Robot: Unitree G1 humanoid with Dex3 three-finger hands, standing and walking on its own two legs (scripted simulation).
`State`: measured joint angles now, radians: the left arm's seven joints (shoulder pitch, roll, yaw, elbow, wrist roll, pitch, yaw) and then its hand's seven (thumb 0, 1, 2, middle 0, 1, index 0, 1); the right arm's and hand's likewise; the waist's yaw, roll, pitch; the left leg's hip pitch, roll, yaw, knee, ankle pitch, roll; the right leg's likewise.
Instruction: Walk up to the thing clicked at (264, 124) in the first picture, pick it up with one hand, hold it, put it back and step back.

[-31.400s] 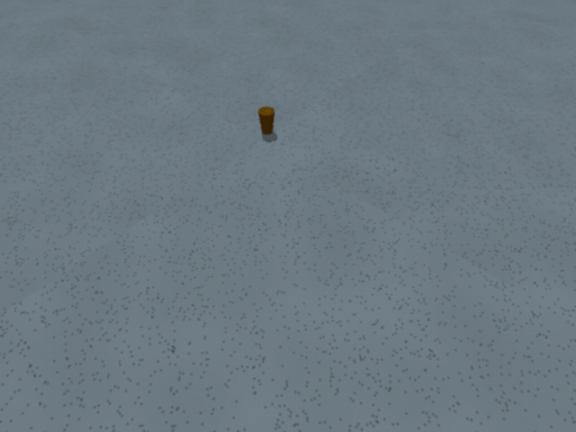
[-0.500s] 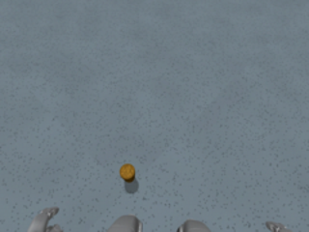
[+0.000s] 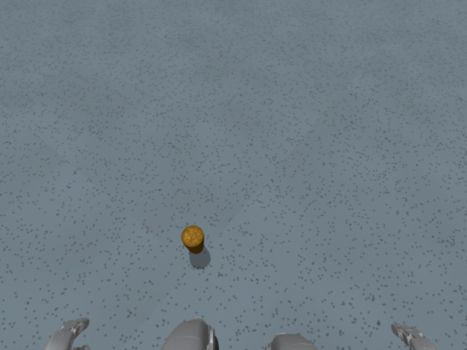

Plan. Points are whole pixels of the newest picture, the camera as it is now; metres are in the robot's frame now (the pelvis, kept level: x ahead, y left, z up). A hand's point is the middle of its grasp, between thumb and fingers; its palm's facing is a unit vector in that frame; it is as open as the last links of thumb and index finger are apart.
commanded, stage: step back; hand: left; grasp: from the side
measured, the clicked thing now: (194, 241) +0.52 +0.18 -0.68
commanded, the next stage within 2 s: none
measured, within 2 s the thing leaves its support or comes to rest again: neither
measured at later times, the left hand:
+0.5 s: hand out of the picture -0.02 +0.29 -0.14, palm faces +0.02 -0.93 -0.37, open 7.4 cm
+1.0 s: hand out of the picture -0.16 +0.26 -0.13, palm faces +0.01 -0.91 -0.41, open 7.4 cm
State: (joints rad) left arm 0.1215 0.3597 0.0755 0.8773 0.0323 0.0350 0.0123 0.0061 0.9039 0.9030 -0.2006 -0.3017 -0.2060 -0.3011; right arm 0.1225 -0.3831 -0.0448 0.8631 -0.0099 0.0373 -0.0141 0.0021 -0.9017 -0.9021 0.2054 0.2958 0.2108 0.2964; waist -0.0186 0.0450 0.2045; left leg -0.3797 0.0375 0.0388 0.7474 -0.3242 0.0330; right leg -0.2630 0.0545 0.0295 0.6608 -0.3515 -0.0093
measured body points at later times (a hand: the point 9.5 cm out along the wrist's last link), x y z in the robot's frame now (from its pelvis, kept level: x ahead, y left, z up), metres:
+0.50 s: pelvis -0.12 +0.02 +0.02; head -0.06 +0.05 +0.46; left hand -0.03 +0.34 -0.12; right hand -0.01 -0.29 -0.08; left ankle -0.09 +0.13 -0.72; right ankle -0.15 -0.14 -0.62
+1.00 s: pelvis -0.28 -0.01 +0.00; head -0.22 -0.01 +0.44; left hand -0.16 +0.30 -0.11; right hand -0.19 -0.34 -0.12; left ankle -0.29 +0.09 -0.72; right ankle -0.23 -0.15 -0.72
